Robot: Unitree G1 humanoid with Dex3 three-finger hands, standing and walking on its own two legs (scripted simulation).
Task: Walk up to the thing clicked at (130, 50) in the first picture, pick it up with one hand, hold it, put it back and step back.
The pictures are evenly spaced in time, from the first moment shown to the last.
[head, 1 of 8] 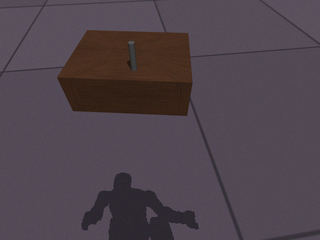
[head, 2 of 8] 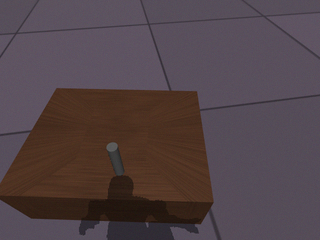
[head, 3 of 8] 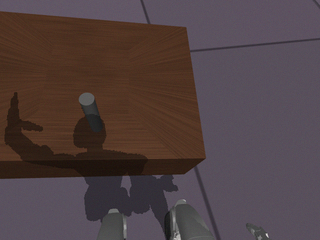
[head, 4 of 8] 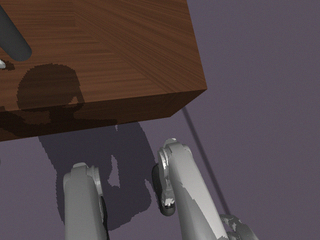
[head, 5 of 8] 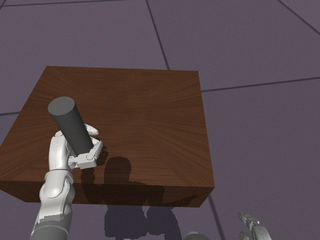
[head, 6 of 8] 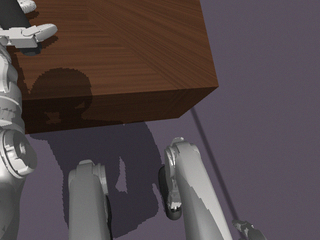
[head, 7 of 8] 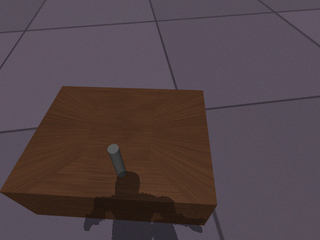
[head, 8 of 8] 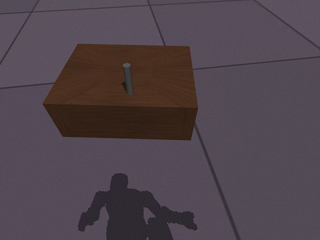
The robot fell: no
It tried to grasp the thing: yes
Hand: left
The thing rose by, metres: 0.36
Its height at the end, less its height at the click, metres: +0.00
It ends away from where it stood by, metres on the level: 0.01
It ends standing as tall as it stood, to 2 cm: yes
